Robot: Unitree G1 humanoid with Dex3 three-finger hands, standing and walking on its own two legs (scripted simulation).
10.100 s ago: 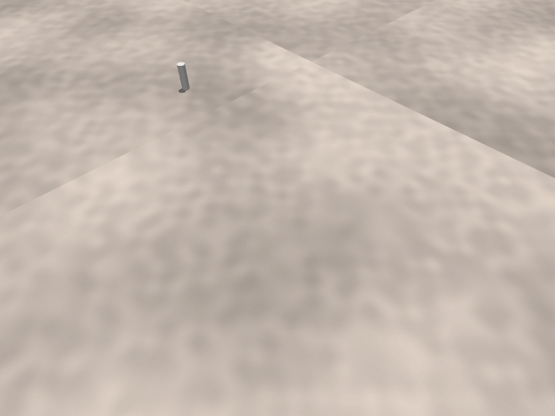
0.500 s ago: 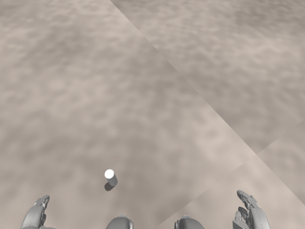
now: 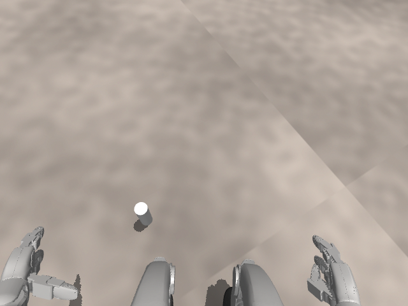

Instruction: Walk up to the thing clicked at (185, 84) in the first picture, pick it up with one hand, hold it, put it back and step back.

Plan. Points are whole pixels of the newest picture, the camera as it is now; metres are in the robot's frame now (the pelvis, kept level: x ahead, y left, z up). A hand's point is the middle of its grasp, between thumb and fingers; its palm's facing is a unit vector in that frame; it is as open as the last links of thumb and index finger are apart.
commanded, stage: go down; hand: left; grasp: from the side
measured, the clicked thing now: (144, 214) +0.42 +0.22 -0.57
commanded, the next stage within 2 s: approach in 1.78 s
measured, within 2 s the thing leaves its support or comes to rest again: neither
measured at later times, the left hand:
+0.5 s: hand (57, 225) +0.29 +0.36 -0.20, palm faces +0.18 -0.97 -0.17, open 17.1 cm
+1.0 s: hand (59, 215) +0.33 +0.39 -0.24, palm faces +0.16 -0.98 -0.10, open 17.3 cm
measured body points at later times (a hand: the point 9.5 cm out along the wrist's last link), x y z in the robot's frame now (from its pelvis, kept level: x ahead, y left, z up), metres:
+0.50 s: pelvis -0.05 +0.00 -0.15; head +0.14 +0.03 +0.25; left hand +0.28 +0.41 -0.18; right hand +0.10 -0.27 -0.26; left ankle +0.02 +0.12 -0.62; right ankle +0.03 -0.14 -0.62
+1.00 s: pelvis -0.07 +0.00 -0.23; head +0.14 +0.05 +0.17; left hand +0.31 +0.44 -0.23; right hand +0.08 -0.29 -0.33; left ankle +0.02 +0.12 -0.62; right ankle +0.03 -0.14 -0.62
